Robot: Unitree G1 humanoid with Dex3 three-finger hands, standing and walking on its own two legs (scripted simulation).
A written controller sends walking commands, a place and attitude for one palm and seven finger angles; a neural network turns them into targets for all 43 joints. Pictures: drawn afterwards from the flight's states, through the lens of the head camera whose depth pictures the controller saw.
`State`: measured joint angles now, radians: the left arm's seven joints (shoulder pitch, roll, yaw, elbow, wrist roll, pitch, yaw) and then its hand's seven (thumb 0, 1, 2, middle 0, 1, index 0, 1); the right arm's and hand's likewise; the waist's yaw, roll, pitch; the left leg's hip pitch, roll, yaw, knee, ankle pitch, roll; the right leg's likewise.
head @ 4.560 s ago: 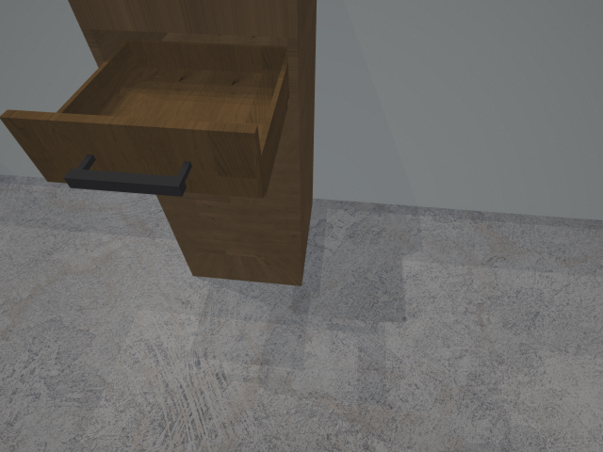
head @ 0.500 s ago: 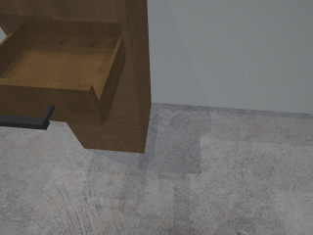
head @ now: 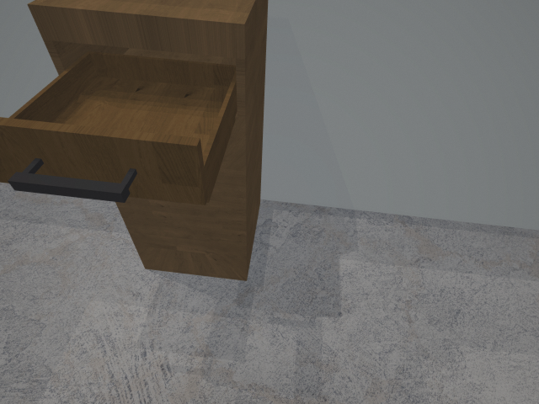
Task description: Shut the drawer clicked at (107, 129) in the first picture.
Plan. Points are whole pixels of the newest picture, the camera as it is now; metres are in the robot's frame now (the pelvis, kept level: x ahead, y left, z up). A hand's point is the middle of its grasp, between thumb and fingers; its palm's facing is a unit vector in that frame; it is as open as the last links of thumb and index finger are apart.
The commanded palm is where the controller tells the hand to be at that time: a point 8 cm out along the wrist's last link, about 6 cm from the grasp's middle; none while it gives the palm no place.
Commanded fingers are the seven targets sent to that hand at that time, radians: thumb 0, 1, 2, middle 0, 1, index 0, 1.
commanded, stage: come to a stop and stand still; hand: left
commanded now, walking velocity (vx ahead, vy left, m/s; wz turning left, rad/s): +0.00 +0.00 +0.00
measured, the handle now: (77, 178) +0.42 +0.34 +0.10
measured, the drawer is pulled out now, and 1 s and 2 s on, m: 0.30 0.30 0.30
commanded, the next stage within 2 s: look again from close up in 0.16 s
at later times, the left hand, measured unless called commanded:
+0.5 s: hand out of the picture -0.02 +0.16 -0.17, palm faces +0.01 -0.99 -0.17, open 7.4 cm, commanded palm none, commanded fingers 0.00 0.90 0.90 -0.20 -0.30 -0.20 -0.30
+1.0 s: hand out of the picture +0.01 +0.17 -0.17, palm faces +0.01 -0.98 -0.20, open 7.4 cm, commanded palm none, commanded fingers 0.00 0.90 0.90 -0.20 -0.30 -0.20 -0.30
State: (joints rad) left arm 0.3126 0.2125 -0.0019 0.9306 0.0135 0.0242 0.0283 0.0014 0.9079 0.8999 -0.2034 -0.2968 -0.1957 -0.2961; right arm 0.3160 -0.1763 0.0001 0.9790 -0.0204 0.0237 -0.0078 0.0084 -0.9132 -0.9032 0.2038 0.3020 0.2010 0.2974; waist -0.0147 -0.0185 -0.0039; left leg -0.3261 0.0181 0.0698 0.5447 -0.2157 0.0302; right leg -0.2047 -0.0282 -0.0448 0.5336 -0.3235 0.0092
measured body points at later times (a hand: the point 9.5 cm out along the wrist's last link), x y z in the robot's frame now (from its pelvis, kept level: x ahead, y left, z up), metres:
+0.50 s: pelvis +0.00 +0.00 +0.01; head +0.00 +0.01 +0.46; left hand -0.02 +0.22 -0.16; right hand +0.03 -0.24 -0.14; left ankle +0.05 +0.10 -0.73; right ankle -0.02 -0.13 -0.73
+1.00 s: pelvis +0.01 -0.01 +0.01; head +0.01 -0.01 +0.46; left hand +0.01 +0.22 -0.15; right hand +0.02 -0.25 -0.15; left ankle +0.05 +0.10 -0.73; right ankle -0.02 -0.13 -0.73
